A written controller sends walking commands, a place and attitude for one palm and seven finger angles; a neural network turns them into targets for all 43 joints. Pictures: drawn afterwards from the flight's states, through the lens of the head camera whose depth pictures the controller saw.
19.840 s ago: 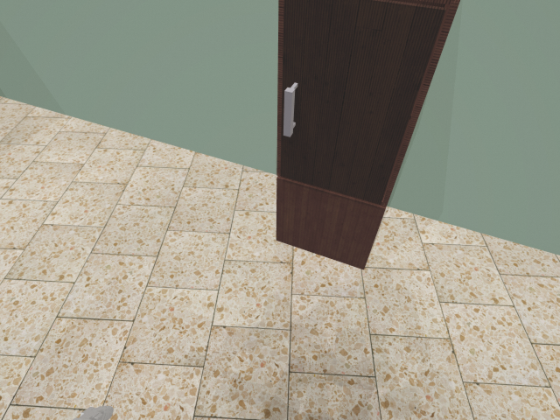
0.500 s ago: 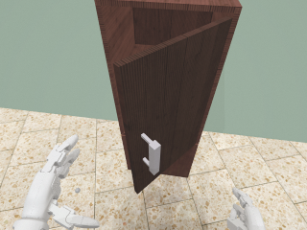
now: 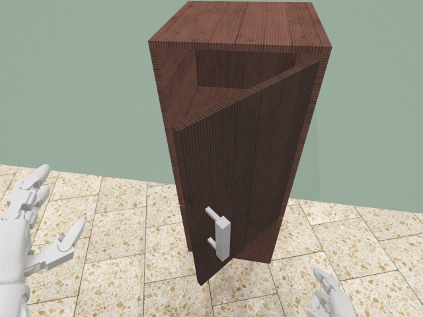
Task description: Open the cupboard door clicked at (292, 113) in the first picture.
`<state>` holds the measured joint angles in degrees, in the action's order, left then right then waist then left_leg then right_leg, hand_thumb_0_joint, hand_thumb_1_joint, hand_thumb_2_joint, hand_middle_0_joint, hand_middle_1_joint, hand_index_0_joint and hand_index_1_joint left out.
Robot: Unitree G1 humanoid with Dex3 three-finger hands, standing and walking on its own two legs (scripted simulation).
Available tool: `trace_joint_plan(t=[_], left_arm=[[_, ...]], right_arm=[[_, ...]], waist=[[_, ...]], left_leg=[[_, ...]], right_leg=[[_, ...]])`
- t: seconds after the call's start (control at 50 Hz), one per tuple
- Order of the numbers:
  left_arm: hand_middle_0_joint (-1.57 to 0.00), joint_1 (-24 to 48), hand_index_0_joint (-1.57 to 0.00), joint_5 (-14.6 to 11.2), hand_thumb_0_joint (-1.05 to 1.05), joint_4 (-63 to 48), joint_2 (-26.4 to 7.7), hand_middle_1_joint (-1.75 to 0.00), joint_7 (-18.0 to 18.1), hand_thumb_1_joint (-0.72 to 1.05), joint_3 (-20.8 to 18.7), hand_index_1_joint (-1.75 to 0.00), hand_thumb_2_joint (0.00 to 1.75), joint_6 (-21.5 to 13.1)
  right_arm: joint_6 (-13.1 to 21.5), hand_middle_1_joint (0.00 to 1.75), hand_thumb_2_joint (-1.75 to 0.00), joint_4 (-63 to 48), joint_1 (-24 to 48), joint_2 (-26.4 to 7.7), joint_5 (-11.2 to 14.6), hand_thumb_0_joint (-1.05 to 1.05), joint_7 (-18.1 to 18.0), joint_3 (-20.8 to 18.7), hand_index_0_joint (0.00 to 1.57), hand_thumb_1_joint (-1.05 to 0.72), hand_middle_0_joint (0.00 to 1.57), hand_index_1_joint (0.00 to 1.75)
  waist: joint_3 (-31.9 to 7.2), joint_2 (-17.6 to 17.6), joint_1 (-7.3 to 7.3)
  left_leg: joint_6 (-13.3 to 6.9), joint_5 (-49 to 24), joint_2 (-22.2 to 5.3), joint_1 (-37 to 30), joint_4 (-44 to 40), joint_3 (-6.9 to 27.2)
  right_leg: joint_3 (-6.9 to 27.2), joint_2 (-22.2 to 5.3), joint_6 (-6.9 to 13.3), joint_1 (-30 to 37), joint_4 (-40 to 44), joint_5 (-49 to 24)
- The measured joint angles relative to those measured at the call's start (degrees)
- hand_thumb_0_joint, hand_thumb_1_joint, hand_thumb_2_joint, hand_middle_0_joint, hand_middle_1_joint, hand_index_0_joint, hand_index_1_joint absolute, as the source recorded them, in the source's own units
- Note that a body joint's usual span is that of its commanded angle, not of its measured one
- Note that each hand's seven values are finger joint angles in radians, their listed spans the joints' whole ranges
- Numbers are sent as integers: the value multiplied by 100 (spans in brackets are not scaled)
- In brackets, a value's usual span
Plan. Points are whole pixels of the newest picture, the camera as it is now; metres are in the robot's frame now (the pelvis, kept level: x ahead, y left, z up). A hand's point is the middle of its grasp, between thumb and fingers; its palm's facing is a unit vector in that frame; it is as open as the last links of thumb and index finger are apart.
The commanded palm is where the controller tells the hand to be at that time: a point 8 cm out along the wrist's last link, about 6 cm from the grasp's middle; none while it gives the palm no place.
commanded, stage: draw the hand back to the body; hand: left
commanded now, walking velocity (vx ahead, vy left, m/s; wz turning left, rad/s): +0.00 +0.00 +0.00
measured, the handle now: (216, 233) +0.32 +0.03 -0.05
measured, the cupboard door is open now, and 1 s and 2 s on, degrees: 50 50 50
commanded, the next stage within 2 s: step back with the hand held close in 0.48 s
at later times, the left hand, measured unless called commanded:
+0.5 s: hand (51, 232) +0.18 +0.25 +0.17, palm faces +0.46 -0.80 -0.40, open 7.4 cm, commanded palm +0.13 +0.29 +0.18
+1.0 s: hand (45, 243) +0.17 +0.25 +0.16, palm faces +0.33 -0.80 -0.51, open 7.4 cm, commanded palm +0.11 +0.29 +0.18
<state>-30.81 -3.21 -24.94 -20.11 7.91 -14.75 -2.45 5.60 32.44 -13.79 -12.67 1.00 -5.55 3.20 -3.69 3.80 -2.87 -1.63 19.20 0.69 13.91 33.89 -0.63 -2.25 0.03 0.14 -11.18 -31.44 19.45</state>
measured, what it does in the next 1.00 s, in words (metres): stands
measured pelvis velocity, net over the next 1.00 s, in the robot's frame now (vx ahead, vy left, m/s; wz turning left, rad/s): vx -0.04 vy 0.00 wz -0.03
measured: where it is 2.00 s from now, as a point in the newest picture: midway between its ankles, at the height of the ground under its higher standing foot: outside the picture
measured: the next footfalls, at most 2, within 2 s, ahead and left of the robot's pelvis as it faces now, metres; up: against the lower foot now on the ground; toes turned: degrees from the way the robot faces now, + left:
left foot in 1.54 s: -0.05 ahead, +0.11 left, +0.00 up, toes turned +6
right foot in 1.96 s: -0.37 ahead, -0.10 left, +0.00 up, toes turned -5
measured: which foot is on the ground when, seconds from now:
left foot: down 0.00-1.00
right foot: down 0.00-1.00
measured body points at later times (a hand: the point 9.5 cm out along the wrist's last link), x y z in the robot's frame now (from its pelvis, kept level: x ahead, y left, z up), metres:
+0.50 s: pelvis +0.00 -0.01 +0.01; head -0.03 -0.04 +0.46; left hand +0.15 +0.29 +0.19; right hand +0.18 -0.23 -0.07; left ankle -0.01 +0.10 -0.73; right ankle -0.03 -0.12 -0.73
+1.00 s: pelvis -0.04 +0.00 +0.01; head -0.02 +0.00 +0.46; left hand +0.15 +0.29 +0.19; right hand +0.14 -0.26 -0.07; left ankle -0.01 +0.10 -0.73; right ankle -0.03 -0.12 -0.73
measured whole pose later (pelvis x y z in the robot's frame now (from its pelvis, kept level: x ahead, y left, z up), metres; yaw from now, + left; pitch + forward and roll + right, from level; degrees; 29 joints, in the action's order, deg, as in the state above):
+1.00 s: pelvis -0.04 +0.00 +0.01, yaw -2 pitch +0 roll -1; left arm -33.1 -3.1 -27.2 -24.6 7.4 -22.4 -7.6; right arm -1.1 32.2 -9.0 -13.8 1.0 -5.3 -1.3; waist 1.1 1.4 0.5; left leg -1.3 12.2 -0.5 15.4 27.4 -1.8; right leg -1.1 1.2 0.3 -12.9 -24.2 11.5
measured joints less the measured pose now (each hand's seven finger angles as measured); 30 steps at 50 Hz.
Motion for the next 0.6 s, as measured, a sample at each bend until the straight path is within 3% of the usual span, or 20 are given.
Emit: trace_joint_plan(t=[0.18,0.38,0.6], left_arm=[[-21,332,-20,-69,1,76,-73,-30,7,73,-593,-30,82,-136],[-21,273,-21,-53,1,254,137,-30,-95,87,-317,-30,88,-87],[-21,354,-21,-66,1,318,84,-30,-87,89,-448,-30,89,-211]], right_arm=[[70,30,-90,204,193,-85,-28,1,51,-131,20,-90,20,30],[16,30,-90,326,239,-48,-65,1,63,-185,20,-90,20,30],[64,30,-90,446,274,-8,-79,1,63,-192,20,-90,20,30]], waist=[[189,-17,-71],[327,-38,-79],[409,43,-66]], left_leg=[[40,-226,-32,-393,-457,12],[80,-398,-61,-605,-756,6],[130,-467,-117,-738,-887,15]], right_leg=[[-7,42,37,402,484,-242],[0,75,81,582,726,-386],[-5,134,130,717,875,-467]])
